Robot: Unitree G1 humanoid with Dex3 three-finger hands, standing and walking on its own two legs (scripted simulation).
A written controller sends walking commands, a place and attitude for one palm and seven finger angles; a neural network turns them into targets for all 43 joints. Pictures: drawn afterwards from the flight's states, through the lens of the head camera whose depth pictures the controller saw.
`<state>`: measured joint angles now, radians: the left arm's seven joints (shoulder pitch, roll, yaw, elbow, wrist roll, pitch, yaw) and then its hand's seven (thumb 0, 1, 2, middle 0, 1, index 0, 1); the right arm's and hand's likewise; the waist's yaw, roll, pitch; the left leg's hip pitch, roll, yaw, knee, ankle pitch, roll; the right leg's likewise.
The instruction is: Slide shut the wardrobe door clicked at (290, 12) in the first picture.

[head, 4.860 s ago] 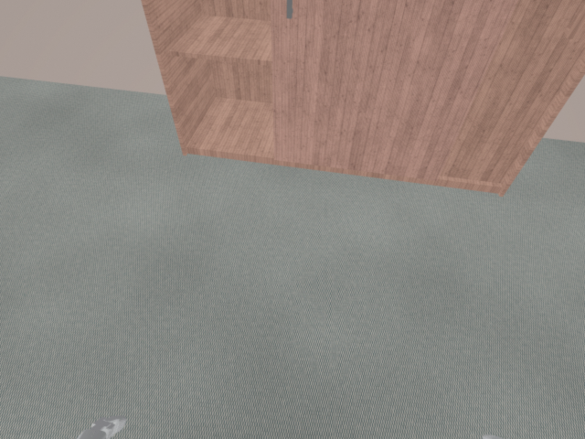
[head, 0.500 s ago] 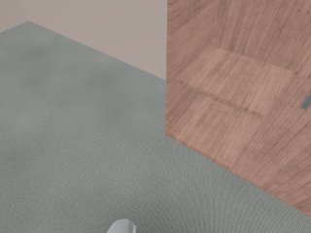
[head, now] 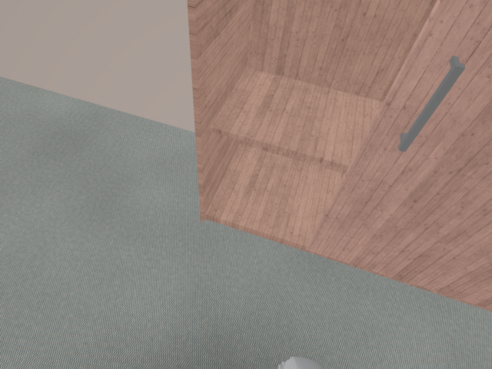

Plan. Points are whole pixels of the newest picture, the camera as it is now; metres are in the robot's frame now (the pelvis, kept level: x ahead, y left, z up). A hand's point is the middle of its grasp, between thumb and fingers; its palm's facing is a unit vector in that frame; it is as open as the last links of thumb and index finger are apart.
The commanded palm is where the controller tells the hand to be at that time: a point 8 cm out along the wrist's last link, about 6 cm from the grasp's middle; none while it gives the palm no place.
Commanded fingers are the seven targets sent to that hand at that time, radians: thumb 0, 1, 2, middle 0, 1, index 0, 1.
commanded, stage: turn to face it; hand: right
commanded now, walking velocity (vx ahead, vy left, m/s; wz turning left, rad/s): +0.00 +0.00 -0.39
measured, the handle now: (426, 107) +0.66 -0.34 +0.09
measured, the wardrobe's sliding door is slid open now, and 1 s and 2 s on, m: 0.49 0.49 0.49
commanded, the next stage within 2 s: take the last steps up to it in 0.28 s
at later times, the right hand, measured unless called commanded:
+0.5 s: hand out of the picture +0.00 -0.26 -0.17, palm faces +0.23 +0.95 -0.22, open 7.4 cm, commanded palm none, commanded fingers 0.00 -0.90 -0.90 0.20 0.30 0.20 0.30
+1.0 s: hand out of the picture -0.02 -0.17 -0.15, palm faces +0.33 +0.92 -0.21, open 7.3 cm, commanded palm none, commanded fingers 0.00 -0.90 -0.90 0.20 0.30 0.20 0.30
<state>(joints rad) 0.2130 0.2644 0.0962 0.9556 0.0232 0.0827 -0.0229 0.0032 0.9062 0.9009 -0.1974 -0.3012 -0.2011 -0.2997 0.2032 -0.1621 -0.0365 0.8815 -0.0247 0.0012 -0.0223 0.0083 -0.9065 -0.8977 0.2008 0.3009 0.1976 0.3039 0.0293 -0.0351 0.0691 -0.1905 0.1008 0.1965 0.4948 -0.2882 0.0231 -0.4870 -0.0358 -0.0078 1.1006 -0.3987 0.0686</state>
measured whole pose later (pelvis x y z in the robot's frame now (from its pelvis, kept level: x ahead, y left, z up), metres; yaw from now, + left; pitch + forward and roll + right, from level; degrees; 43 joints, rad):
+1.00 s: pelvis +0.08 -0.03 +0.01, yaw -15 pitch -1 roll -1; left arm 0.32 0.20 0.07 1.09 0.03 0.02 -0.02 0.00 0.91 0.90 -0.20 -0.30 -0.20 -0.30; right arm 0.44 -0.10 -0.02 1.10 -0.02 -0.07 -0.02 0.01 -0.92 -0.90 0.20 0.30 0.20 0.30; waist 0.00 -0.05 0.03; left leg 0.01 0.02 0.14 0.29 -0.27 0.03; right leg -0.56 -0.09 -0.02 1.00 -0.15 0.01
